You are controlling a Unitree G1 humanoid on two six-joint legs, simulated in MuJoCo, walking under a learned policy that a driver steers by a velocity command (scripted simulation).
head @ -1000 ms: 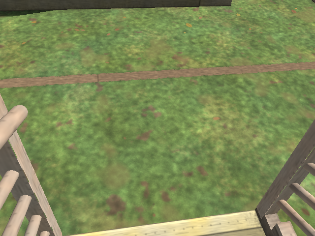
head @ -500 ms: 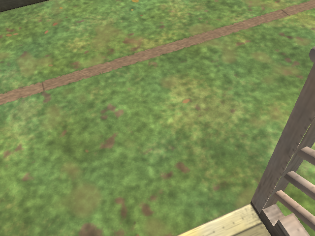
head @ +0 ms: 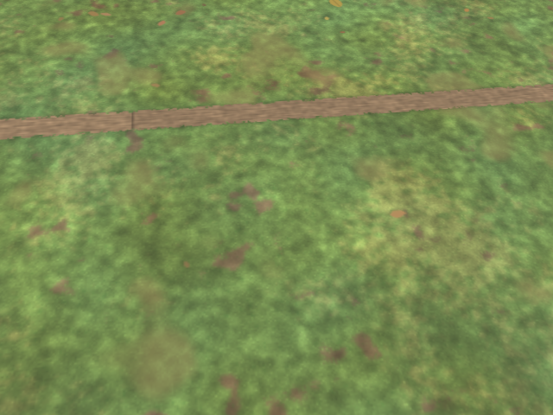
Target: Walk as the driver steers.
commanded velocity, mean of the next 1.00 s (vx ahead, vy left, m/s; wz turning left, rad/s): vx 0.01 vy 0.00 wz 0.33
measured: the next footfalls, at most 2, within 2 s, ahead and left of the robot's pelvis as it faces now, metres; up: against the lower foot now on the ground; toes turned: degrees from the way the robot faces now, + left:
right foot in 0.70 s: -0.02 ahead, -0.22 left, +0.17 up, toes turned +17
left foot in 1.30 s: -0.08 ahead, +0.00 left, +0.17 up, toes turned +13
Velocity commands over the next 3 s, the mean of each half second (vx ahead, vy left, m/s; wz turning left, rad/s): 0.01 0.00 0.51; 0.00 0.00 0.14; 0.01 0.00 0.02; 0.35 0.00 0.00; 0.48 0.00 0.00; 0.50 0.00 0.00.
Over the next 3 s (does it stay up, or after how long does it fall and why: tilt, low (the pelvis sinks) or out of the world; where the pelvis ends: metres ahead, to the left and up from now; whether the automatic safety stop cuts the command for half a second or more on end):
stays up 0.79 0.12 -0.15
